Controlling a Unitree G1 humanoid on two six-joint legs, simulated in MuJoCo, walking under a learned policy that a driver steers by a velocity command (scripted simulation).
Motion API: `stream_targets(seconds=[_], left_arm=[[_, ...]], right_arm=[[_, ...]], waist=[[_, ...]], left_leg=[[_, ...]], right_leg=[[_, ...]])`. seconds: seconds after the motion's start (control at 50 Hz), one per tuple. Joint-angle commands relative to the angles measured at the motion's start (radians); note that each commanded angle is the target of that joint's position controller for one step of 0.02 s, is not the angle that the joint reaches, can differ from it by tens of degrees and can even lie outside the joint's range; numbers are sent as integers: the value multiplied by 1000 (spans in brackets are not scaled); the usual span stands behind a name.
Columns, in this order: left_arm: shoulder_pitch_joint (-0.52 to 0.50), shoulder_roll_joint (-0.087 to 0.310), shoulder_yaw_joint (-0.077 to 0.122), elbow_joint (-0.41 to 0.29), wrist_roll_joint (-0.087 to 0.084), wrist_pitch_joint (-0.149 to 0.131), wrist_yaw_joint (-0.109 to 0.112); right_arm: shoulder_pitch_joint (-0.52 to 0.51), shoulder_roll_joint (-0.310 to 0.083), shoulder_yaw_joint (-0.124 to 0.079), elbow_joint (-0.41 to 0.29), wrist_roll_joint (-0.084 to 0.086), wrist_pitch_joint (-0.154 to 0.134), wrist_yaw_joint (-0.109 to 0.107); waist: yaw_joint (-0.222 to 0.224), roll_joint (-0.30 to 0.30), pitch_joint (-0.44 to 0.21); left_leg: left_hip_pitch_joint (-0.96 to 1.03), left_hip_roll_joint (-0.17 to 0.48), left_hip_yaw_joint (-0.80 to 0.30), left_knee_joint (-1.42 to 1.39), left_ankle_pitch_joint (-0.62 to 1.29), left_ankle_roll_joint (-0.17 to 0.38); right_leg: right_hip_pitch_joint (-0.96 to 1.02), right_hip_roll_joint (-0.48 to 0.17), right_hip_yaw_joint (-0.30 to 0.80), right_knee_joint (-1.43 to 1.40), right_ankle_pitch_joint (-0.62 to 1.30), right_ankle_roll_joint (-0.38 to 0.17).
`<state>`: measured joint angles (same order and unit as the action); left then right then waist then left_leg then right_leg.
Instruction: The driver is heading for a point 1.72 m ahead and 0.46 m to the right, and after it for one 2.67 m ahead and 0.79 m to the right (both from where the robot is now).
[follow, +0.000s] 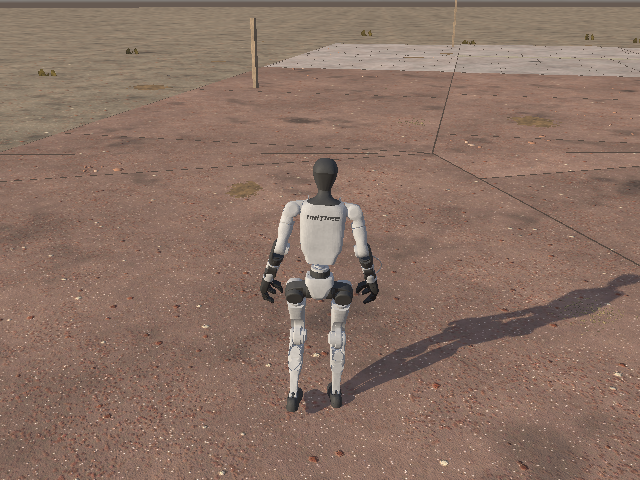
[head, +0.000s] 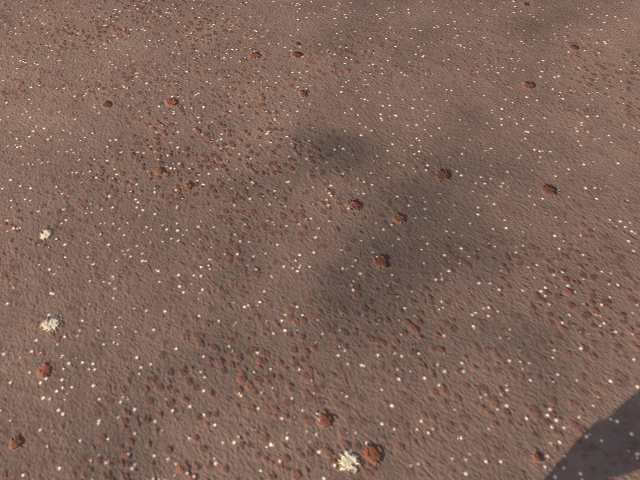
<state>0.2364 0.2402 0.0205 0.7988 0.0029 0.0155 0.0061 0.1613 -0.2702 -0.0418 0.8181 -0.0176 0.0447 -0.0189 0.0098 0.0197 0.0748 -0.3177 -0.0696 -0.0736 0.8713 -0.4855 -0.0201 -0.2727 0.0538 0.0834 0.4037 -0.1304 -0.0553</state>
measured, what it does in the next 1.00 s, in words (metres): walks ahead, turning right: left foot, then right foot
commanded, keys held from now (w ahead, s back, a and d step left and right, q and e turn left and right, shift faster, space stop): w+e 0.58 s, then w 0.42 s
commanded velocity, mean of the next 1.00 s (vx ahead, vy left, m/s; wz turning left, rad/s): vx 0.39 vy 0.00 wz -0.40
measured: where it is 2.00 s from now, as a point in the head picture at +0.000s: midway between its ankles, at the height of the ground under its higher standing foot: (500, 344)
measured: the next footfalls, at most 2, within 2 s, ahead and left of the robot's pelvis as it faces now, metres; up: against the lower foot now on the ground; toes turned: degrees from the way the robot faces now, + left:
left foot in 0.22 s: +0.04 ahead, +0.12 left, +0.00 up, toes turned -11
right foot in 0.68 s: +0.27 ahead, -0.20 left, +0.00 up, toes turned -26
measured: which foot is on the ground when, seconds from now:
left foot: up 0.00-0.20, down 0.22-0.70, up 0.72-1.00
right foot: down 0.00-0.22, up 0.24-0.66, down 0.68-1.00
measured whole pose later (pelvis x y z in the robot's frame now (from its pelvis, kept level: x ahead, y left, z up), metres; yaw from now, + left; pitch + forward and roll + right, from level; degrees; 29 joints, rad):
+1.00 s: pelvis +0.32 -0.15 +0.00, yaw -26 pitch +1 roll -1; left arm 0.38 0.25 0.04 0.87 0.00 -0.07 -0.02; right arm 0.21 -0.26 -0.03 0.82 -0.04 -0.03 0.04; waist 0.01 0.04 0.03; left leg -0.67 0.14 0.02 0.92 -0.11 0.01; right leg -0.02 0.11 -0.02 0.22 -0.21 -0.11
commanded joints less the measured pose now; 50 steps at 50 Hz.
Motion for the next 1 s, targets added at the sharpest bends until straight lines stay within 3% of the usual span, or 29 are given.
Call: stream_targets(seconds=[0.02, 0.06, 0.12, 0.16, 0.18, 0.2, 0.22, 0.24, 0.26, 0.28, 0.3, 0.34, 0.44, 0.56, 0.6, 0.64, 0.66, 0.68, 0.7, 0.72, 0.74, 0.76, 0.78, 0.82, 0.86, 0.94, 1.0], left_arm=[[16, 186, 67, -53, 1, -1, -2], [29, 191, 77, -50, 10, 8, -8], [25, 207, 94, -56, 15, 15, -17], [-33, 208, 102, -75, 12, 22, -25], [-78, 202, 104, -90, 11, 27, -24], [-123, 179, 102, -111, 12, 26, -19], [-82, 103, 87, -117, -2, 19, -15], [-104, 69, 70, -154, 1, 5, -13], [-118, 147, 82, -152, 24, -3, -22], [-65, 159, 88, -132, 23, -10, -40], [-20, 164, 89, -106, 27, -12, -52], [-15, 153, 86, -94, 39, -8, -69], [-166, 122, 69, -155, 37, -4, -88], [-322, 78, 36, -232, 38, -12, -112], [-318, 73, 30, -241, 42, -14, -108], [-203, 91, 40, -212, 46, -21, -87], [-53, 112, 52, -166, 48, -31, -74], [111, 146, 69, -109, 58, -41, -57], [205, 253, 94, -93, 70, -46, -39], [237, 304, 107, -94, 32, -39, -33], [172, 283, 105, -79, 18, -35, -27], [119, 222, 86, -66, 16, -42, -21], [75, 167, 69, -59, 19, -50, -21], [26, 121, 49, -51, 12, -66, -22], [51, 125, 47, -31, 7, -88, -26], [117, 131, 47, 11, 0, -98, -24], [157, 127, 43, 34, -1, -102, -23]], right_arm=[[46, -83, -20, -45, -6, -8, 3], [7, -84, -17, -68, -9, -19, 10], [16, -84, -12, -79, -5, -43, 10], [92, -80, -8, -65, 4, -58, 5], [169, -75, -8, -43, 6, -63, -4], [265, -106, -16, -16, -1, -68, -18], [279, -194, -33, -12, -3, -75, -36], [185, -284, -51, -55, -23, -78, -38], [116, -238, -46, -58, -28, -83, -33], [66, -184, -31, -69, -17, -93, -24], [43, -153, -23, -76, -12, -106, -15], [91, -141, -19, -65, -7, -124, -9], [255, -134, -23, -7, -10, -137, 14], [286, -141, -21, 25, -8, -137, 11], [298, -147, -21, 45, -9, -131, 7], [311, -176, -23, 68, -6, -124, 4], [311, -188, -23, 74, -1, -119, 2], [295, -177, -17, 65, 6, -121, 2], [322, -58, 13, 4, 24, -126, 20], [318, -99, -2, -11, 24, -131, 26], [194, -144, -17, -36, 18, -129, 25], [169, -104, -3, -47, 21, -139, 29], [184, -90, -1, -28, 14, -138, 32], [259, -74, 0, 8, -14, -104, 41], [262, -60, -3, 14, -21, -84, 50], [96, -52, -7, -36, -23, -77, 58], [-18, -35, 1, -71, -19, -83, 63]], waist=[[-12, -150, -137], [2, -186, -112], [-5, -179, -109], [-51, -180, -104], [-100, -168, -88], [-150, -134, -56], [-128, 105, -59], [-100, 202, -29], [-42, 50, 30], [5, 57, 35], [19, 69, 31], [-3, 91, 26], [-83, 71, 47], [-113, 101, 69], [-100, 107, 55], [-33, 128, -33], [39, 122, -125], [120, 92, -219], [118, -122, -368], [114, -171, -488], [110, -63, -346], [68, -64, -205], [25, -33, -130], [-40, -65, -92], [-53, -72, -84], [-21, -80, -4], [6, -79, 11]], left_leg=[[-92, 10, 31, 19, 14, -20], [-92, 13, 43, -38, -8, -20], [-6, 2, 44, -158, -27, 2], [162, -21, 57, -322, 20, 39], [284, -26, 79, -471, 116, 62], [439, -9, 84, -611, 157, 82], [530, 221, -150, -707, -40, 104], [398, 474, -527, -809, -282, 186], [265, 468, -498, -803, -318, 211], [228, 415, -421, -801, -267, 200], [244, 357, -318, -800, -164, 180], [262, 298, -166, -797, 3, 168], [380, 300, -14, -760, 299, 173], [386, 314, 138, -712, 599, 153], [393, 318, 185, -651, 795, 140], [396, 325, 224, -456, 1234, 131], [352, 324, 243, -282, 1286, 121], [195, 302, 266, -68, 1119, 104], [-166, 204, 265, 291, 446, 64], [-298, 76, 130, 519, -17, 49], [-364, 130, 36, 548, 92, 58], [-357, 160, 45, 483, 152, 64], [-311, 191, 46, 390, 175, 67], [-200, 205, 54, 299, 182, 55], [-200, 196, 78, 262, 207, 48], [-349, 211, 97, 126, 358, 24], [-364, 193, 112, -36, 463, 18]], right_leg=[[142, -189, 305, -167, -111, -153], [105, -186, 362, -221, -349, -172], [42, -178, 400, -226, -425, -170], [-76, -135, 385, -217, -445, -132], [-162, -92, 359, -187, -470, -93], [-304, -21, 302, -126, -504, -15], [-455, 58, 166, 189, -528, 24], [-558, 108, 50, 417, -374, 33], [-524, -3, 90, 514, -253, 23], [-488, -15, 79, 557, -193, 25], [-482, -19, 58, 609, -147, 37], [-494, -39, 11, 695, -100, 50], [-603, -69, -19, 653, -43, 61], [-481, -85, -160, 361, -18, 24], [-373, -53, -208, 264, -76, -19], [-164, 31, -246, 217, -146, -74], [30, 63, -233, 163, -122, -103], [294, 27, -162, 111, -76, -129], [637, -287, 265, 57, -273, -220], [677, -479, 693, -81, -106, -293], [571, -416, 503, -75, 17, -267], [405, -378, 354, -90, 143, -247], [287, -318, 248, -117, 211, -203], [147, -247, 123, -173, 253, -172], [124, -226, 88, -212, 295, -179], [147, -207, 45, -282, 261, -173], [189, -194, 9, -276, 319, -155]])
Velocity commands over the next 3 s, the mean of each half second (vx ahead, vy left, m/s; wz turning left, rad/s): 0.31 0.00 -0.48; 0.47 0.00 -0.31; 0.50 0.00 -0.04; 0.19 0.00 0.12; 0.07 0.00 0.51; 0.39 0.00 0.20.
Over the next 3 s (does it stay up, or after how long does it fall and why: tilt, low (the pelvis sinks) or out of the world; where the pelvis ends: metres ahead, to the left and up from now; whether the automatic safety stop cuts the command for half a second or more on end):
stays up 0.87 -0.36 0.00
